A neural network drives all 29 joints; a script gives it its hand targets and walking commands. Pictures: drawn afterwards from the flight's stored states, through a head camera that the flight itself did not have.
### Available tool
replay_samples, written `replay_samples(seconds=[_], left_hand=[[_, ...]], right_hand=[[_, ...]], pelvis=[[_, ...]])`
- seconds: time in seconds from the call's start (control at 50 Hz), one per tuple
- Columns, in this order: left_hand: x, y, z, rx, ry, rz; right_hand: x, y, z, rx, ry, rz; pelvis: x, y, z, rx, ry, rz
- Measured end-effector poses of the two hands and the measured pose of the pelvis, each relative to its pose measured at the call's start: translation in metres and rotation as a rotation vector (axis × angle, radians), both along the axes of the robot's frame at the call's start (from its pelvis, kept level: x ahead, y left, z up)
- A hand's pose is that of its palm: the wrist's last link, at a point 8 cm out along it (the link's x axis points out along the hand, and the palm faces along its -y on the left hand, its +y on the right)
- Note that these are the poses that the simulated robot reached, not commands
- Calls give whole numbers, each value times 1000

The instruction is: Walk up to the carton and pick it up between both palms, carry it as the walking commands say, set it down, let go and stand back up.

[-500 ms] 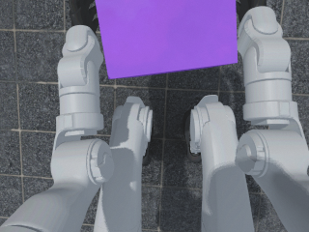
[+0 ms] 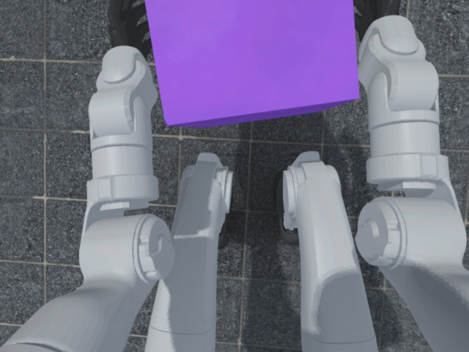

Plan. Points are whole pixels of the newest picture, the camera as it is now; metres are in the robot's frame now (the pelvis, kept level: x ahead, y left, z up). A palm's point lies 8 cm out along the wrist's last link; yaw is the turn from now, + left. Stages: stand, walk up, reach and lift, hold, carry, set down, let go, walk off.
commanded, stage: reach and lift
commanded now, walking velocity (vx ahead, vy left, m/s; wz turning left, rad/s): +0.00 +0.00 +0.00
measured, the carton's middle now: (253, 63) +0.50 +0.01 -0.15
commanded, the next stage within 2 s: none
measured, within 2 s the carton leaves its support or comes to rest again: neither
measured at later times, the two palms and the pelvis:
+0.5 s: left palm (99, 31) +0.48 +0.17 +0.01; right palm (413, 0) +0.50 -0.14 +0.01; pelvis +0.01 +0.00 +0.06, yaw -1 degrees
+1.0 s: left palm (39, 6) +0.47 +0.17 +0.09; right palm out of the picture +0.49 -0.14 +0.10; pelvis +0.03 -0.01 +0.13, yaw -1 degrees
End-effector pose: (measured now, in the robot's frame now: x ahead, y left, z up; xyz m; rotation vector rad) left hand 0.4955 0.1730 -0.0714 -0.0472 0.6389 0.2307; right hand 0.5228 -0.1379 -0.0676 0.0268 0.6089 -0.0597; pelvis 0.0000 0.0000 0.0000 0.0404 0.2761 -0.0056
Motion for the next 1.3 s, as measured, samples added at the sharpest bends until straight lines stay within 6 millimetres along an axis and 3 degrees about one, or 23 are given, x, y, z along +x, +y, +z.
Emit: replay_samples(seconds=[0.66, 0.98, 1.1, 1.2, 1.3], left_hand=[[-18, -1, 102, 9, -2, -21], [-29, -2, 160, 3, -12, -7], [-33, 0, 188, -2, 5, 1], [-37, -1, 221, -10, 33, 5], [-38, -4, 255, 1, 52, -8]], right_hand=[[-24, -2, 99, -1, 0, -16], [-32, -2, 158, 6, -8, -13], [-35, 0, 185, 9, 9, -13], [-39, 0, 218, 7, 38, -14], [-41, -4, 252, -4, 55, -10]], pelvis=[[17, -1, 86, -10, -112, -17], [29, -8, 128, -8, -153, -17], [45, -9, 143, -10, -96, -9], [72, -9, 160, -16, 2, 1], [96, -8, 183, -18, -18, 2]])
